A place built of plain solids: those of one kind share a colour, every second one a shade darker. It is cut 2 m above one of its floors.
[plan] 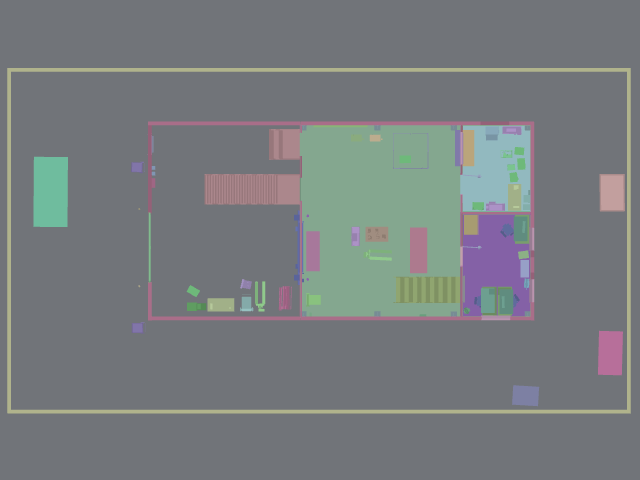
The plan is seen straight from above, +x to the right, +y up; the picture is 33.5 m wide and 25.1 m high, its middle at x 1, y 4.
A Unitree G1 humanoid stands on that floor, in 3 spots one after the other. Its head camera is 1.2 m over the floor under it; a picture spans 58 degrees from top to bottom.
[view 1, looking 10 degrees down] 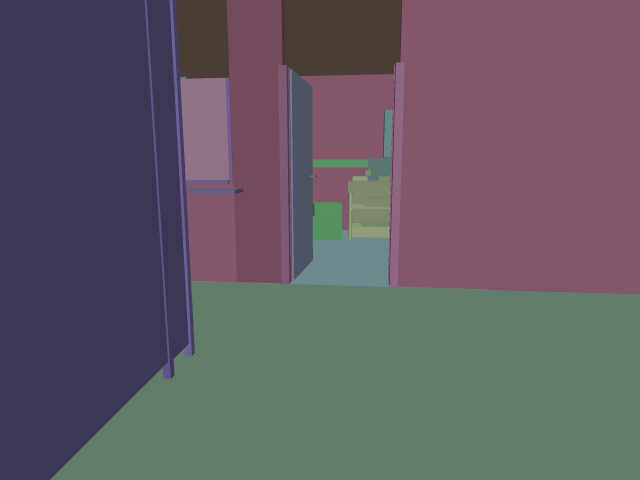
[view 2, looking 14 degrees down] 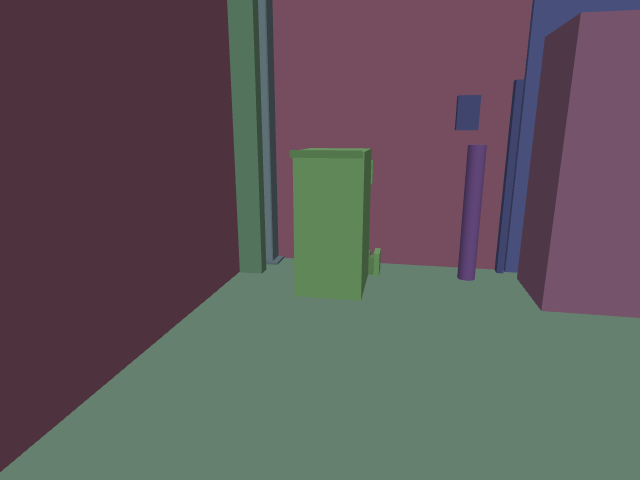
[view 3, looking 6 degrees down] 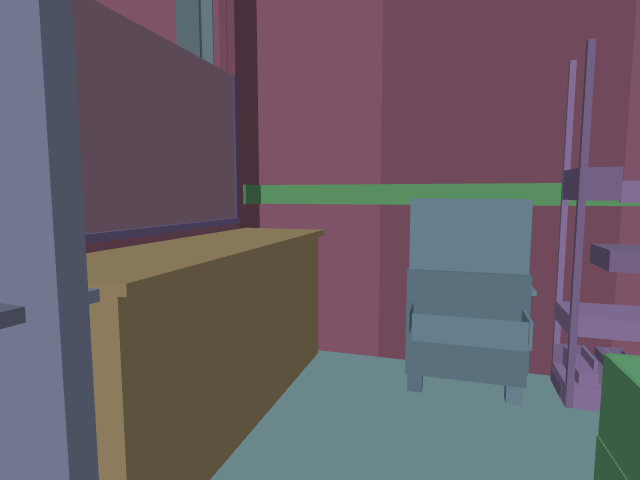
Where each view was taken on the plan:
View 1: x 4.15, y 6.65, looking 6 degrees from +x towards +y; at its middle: raised_floor_crib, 6.90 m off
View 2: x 4.01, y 1.39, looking -169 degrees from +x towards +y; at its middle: wheelie_bin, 3.12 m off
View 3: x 9.90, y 6.90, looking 107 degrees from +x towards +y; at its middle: wall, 3.26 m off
